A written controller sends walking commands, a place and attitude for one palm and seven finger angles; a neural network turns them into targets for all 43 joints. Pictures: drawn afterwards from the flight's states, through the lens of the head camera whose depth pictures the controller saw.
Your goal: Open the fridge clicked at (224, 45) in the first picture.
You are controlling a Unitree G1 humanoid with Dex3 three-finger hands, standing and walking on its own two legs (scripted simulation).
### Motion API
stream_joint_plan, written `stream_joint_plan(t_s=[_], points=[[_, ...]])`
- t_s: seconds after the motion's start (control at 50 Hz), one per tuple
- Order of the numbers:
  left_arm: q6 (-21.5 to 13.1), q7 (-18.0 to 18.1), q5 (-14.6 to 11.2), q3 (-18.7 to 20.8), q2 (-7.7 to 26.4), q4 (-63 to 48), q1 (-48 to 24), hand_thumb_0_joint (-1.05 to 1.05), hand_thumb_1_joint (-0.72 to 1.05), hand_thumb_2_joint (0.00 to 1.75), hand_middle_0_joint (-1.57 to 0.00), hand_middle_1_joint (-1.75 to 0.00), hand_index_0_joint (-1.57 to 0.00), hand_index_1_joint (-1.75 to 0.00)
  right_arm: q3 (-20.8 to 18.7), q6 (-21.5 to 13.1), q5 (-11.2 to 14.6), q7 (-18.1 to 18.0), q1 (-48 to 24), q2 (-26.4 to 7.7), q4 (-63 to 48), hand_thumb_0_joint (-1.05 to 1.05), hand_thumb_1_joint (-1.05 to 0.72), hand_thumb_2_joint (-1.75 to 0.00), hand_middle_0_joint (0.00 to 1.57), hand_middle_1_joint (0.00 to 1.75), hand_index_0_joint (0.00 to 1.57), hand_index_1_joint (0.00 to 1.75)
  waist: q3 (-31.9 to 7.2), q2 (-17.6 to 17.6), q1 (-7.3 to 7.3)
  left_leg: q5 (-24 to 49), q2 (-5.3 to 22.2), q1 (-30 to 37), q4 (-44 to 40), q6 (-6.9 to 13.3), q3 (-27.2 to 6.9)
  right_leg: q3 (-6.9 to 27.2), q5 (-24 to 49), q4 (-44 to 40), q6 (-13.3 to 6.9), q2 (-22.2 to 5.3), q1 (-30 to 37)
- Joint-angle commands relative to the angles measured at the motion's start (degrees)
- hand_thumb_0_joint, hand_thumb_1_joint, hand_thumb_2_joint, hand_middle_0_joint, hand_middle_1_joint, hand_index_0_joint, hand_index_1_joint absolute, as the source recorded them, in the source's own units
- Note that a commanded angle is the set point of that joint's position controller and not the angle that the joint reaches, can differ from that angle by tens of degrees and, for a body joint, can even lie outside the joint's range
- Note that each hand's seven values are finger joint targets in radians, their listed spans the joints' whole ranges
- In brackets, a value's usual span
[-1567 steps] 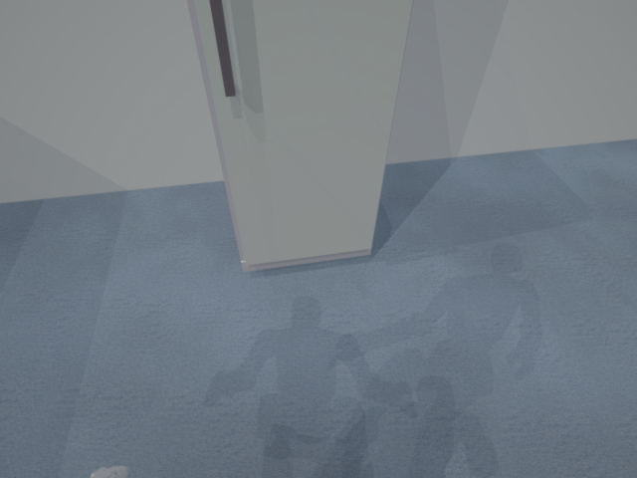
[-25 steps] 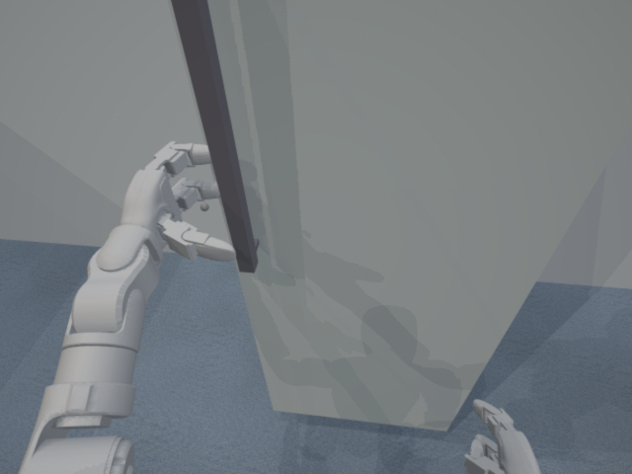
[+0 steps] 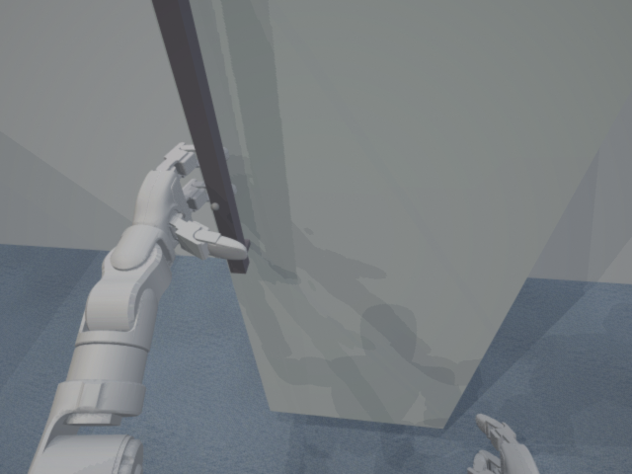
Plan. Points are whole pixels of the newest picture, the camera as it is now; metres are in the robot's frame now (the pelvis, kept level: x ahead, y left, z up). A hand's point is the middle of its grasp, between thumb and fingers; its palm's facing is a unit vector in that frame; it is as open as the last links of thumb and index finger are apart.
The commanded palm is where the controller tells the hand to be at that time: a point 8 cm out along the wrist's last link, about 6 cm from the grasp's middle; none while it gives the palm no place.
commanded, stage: slide the fingers in behind the handle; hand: left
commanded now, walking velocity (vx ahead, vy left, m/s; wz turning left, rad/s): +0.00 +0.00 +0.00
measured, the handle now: (209, 119) +0.43 +0.14 +0.27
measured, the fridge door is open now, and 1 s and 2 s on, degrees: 0 0 0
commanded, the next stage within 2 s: grip the handle and tug to test in 0.54 s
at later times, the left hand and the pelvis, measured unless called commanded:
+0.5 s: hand (232, 199) +0.38 +0.12 +0.19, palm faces -0.06 -1.00 -0.02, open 14.0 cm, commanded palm +0.36 +0.18 +0.20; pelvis +0.01 +0.00 +0.00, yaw +0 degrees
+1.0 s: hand (222, 203) +0.38 +0.13 +0.19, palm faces -0.04 -1.00 -0.03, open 10.9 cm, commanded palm +0.35 +0.18 +0.20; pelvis +0.00 +0.00 +0.00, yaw +0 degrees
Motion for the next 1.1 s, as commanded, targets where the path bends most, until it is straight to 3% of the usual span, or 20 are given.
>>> stream_joint_plan(t_s=[0.0, 0.04, 0.08, 0.14, 0.18, 0.24, 0.26, 0.32, 0.34, 0.4, 0.46, 0.62, 0.64, 0.74, 0.8, 0.84, 0.88, 1.0, 1.04, 1.08], points=[[-4.4, 0.1, -0.6, 3.8, 9.0, -12.7, -25.6, 0.00, -0.50, 0.30, -0.30, -1.20, -0.30, -1.20, -2.2, -3.2, 0.0, -0.6, -8.3, -6.0, -9.4, 0.00, -0.90, -0.90, 0.20, 0.30, 0.20, 0.30, -13.5, -2.9, 0.28, 12.2, 1.7, 10.3, -1.0, 0.9, -4.6, 3.4, 16.9, -3.8, 1.6, -2.4, -3.2], [-5.1, 0.5, -0.5, 5.6, 11.2, -14.0, -25.1, 0.00, -0.50, 0.30, -0.30, -1.20, -0.30, -1.20, -2.5, -3.1, -0.1, -0.6, -8.3, -6.2, -9.2, 0.00, -0.90, -0.90, 0.20, 0.30, 0.20, 0.30, -14.9, -2.4, 0.68, 13.9, 1.8, 10.9, -0.9, 0.9, -4.4, 3.5, 18.8, -3.7, 1.6, -2.6, -1.7], [-5.2, 0.5, -0.6, 5.2, 10.1, -14.0, -23.7, 0.00, -0.50, 0.30, -0.30, -1.20, -0.30, -1.20, -2.4, -3.2, -0.1, -0.4, -8.5, -5.9, -9.7, 0.00, -0.90, -0.90, 0.20, 0.30, 0.20, 0.30, -15.6, -3.3, 0.80, 14.4, 1.7, 10.8, -0.7, 0.9, -4.1, 3.6, 20.1, -3.5, 1.8, -2.6, -1.1], [-4.6, 0.4, -0.7, 7.2, 12.1, -10.5, -20.8, 0.00, -0.50, 0.30, -0.30, -1.20, -0.30, -1.20, -2.5, -2.5, -0.1, -0.5, -8.1, -6.5, -9.2, 0.00, -0.90, -0.90, 0.20, 0.30, 0.20, 0.30, -13.4, -6.0, 1.06, 13.1, 1.6, 8.5, -1.0, 1.0, -3.6, 3.9, 20.9, -4.0, 2.2, -2.7, -0.4], [-4.1, 0.0, -0.6, 6.1, 11.3, -10.3, -21.9, 0.00, -0.50, 0.30, -0.30, -1.20, -0.30, -1.20, -2.4, -2.3, 0.2, -0.5, -8.2, -6.4, -9.6, 0.00, -0.90, -0.90, 0.20, 0.30, 0.20, 0.30, -12.4, -6.2, 0.62, 12.5, 1.6, 8.0, -1.1, 1.1, -3.5, 3.8, 20.4, -3.9, 2.3, -2.7, -1.2], [-4.0, -0.3, -0.2, 4.3, 10.2, -11.9, -24.2, 0.00, -0.50, 0.30, -0.30, -1.20, -0.30, -1.20, -2.5, -2.2, 0.3, -0.5, -8.6, -6.4, -9.7, 0.00, -0.90, -0.90, 0.20, 0.30, 0.20, 0.30, -12.4, -2.6, 0.25, 12.8, 1.6, 9.4, -0.8, 1.1, -3.5, 4.0, 19.6, -4.1, 2.1, -2.7, -2.3], [-4.3, -0.5, -0.1, 1.9, 8.0, -13.4, -26.1, 0.00, -0.50, 0.30, -0.30, -1.20, -0.30, -1.20, -2.4, -2.3, 0.3, -0.5, -8.7, -6.0, -10.0, 0.00, -0.90, -0.90, 0.20, 0.30, 0.20, 0.30, -12.6, -0.6, -0.31, 13.3, 1.5, 10.4, -0.7, 1.1, -3.6, 3.9, 19.7, -3.9, 1.9, -2.6, -3.1], [-4.8, -0.6, -0.6, 1.1, 7.1, -13.0, -28.3, 0.00, -0.50, 0.30, -0.30, -1.20, -0.30, -1.20, -2.4, -2.8, 0.3, -0.6, -8.1, -5.9, -9.4, 0.00, -0.90, -0.90, 0.20, 0.30, 0.20, 0.30, -13.2, -1.6, -1.05, 12.7, 1.6, 11.4, -0.3, 1.1, -4.3, 3.6, 18.3, -3.9, 1.8, -2.2, -4.4], [-5.2, -0.3, -0.6, 2.5, 8.7, -12.9, -28.3, 0.00, -0.50, 0.30, -0.30, -1.20, -0.30, -1.20, -2.6, -2.7, 0.2, -0.8, -7.9, -6.3, -8.9, 0.00, -0.90, -0.90, 0.20, 0.30, 0.20, 0.30, -13.3, -2.9, -0.83, 13.2, 1.9, 11.5, -0.5, 1.1, -4.5, 3.6, 18.7, -4.1, 1.8, -2.3, -3.7], [-5.4, 0.0, -0.7, 2.0, 7.2, -12.7, -28.3, 0.00, -0.50, 0.30, -0.30, -1.20, -0.30, -1.20, -2.5, -3.0, 0.1, -0.6, -8.0, -6.0, -9.2, 0.00, -0.90, -0.90, 0.20, 0.30, 0.20, 0.30, -15.2, -3.8, -0.47, 14.4, 1.6, 11.8, -0.3, 1.1, -4.4, 3.5, 20.3, -3.4, 1.8, -2.3, -2.9], [-4.9, 1.1, -0.2, 5.0, 10.0, -10.6, -26.0, 0.00, -0.50, 0.30, -0.30, -1.20, -0.30, -1.20, -2.5, -2.3, -0.2, -0.4, -7.6, -6.3, -8.9, 0.00, -0.90, -0.90, 0.20, 0.30, 0.20, 0.30, -15.7, -5.9, 0.57, 14.8, 1.4, 10.2, -0.9, 1.1, -4.0, 3.6, 21.3, -3.3, 2.0, -2.5, -0.8], [-4.1, 1.1, 0.2, 4.4, 8.9, -12.8, -22.7, 0.00, -0.50, 0.30, -0.30, -1.20, -0.30, -1.20, -2.4, -1.8, -0.1, 0.2, -8.2, -5.9, -10.2, 0.00, -0.90, -0.90, 0.20, 0.30, 0.20, 0.30, -14.9, -3.0, 1.00, 17.0, 1.4, 10.2, -0.3, 1.0, -3.5, 3.6, 24.8, -2.8, 1.9, -2.6, -0.3], [-4.2, 1.2, 0.1, 6.2, 10.9, -12.5, -21.3, 0.00, -0.45, 0.32, -0.30, -1.21, -0.30, -1.21, -2.6, -1.5, -0.2, 0.0, -8.1, -6.3, -10.0, 0.00, -0.90, -0.90, 0.20, 0.30, 0.20, 0.30, -14.8, -4.9, 1.32, 17.1, 1.6, 9.6, -0.3, 1.1, -3.4, 3.8, 25.8, -3.1, 2.1, -2.7, 0.8], [-4.5, 0.1, -0.3, 4.4, 9.4, -15.2, -22.4, 0.00, -0.22, 0.42, -0.33, -1.24, -0.33, -1.24, -2.6, -1.6, 0.0, -0.2, -8.6, -6.2, -10.5, 0.00, -0.90, -0.90, 0.20, 0.30, 0.20, 0.30, -14.3, -5.1, 0.55, 16.3, 1.6, 9.9, -0.4, 1.2, -3.3, 3.7, 25.1, -3.2, 2.2, -2.7, 0.2], [-4.5, -0.4, -0.5, 2.2, 7.2, -15.9, -23.5, 0.00, -0.08, 0.48, -0.35, -1.26, -0.35, -1.26, -2.4, -2.0, 0.1, -0.2, -8.9, -5.8, -10.4, 0.00, -0.90, -0.90, 0.20, 0.30, 0.20, 0.30, -13.7, -2.8, -0.06, 15.3, 1.4, 11.0, -0.2, 1.2, -3.5, 3.7, 23.1, -3.4, 2.2, -2.4, -2.0], [-4.1, -0.3, -0.4, 3.3, 9.1, -13.9, -23.4, 0.00, 0.01, 0.52, -0.35, -1.27, -0.35, -1.27, -2.5, -1.7, 0.2, -0.5, -8.6, -6.3, -9.6, 0.00, -0.90, -0.90, 0.20, 0.30, 0.20, 0.30, -11.8, -3.5, -0.10, 13.6, 1.6, 10.1, -0.5, 1.2, -3.7, 3.7, 20.8, -4.0, 2.1, -2.5, -2.7], [-3.9, -0.2, -0.5, 2.0, 7.6, -14.1, -25.9, 0.00, 0.11, 0.56, -0.36, -1.29, -0.36, -1.29, -2.4, -1.9, 0.1, -0.5, -8.7, -6.0, -9.6, 0.00, -0.90, -0.90, 0.20, 0.30, 0.20, 0.30, -12.1, -2.9, -0.54, 12.9, 1.5, 10.6, -0.7, 1.2, -4.1, 3.6, 19.0, -4.0, 1.9, -2.3, -3.7], [-4.1, 0.4, -0.4, 1.7, 6.3, -13.7, -25.1, 0.00, 0.39, 0.68, -0.40, -1.33, -0.40, -1.33, -2.4, -2.0, 0.0, -0.3, -8.8, -5.8, -9.8, 0.00, -0.90, -0.90, 0.20, 0.30, 0.20, 0.30, -14.9, -2.9, 0.03, 14.7, 1.5, 11.6, -0.6, 0.9, -4.4, 3.2, 19.9, -3.3, 1.6, -2.3, -2.6], [-4.4, 1.1, -0.5, 5.2, 9.9, -12.9, -22.7, 0.00, 0.48, 0.72, -0.41, -1.34, -0.41, -1.34, -2.6, -1.8, -0.2, -0.2, -8.4, -6.3, -9.5, 0.00, -0.90, -0.90, 0.20, 0.30, 0.20, 0.30, -15.5, -4.7, 0.94, 15.0, 1.7, 10.7, -0.8, 0.9, -4.3, 3.4, 20.8, -3.4, 1.7, -2.4, -0.8], [-4.1, 1.3, -0.4, 5.7, 10.0, -12.8, -21.8, 0.00, 0.57, 0.76, -0.42, -1.35, -0.42, -1.35, -2.4, -1.6, -0.2, -0.1, -8.6, -6.1, -10.1, 0.00, -0.90, -0.90, 0.20, 0.30, 0.20, 0.30, -15.1, -6.2, 1.19, 15.2, 1.6, 9.6, -0.9, 0.9, -3.9, 3.3, 21.9, -3.2, 1.9, -2.4, -0.1]])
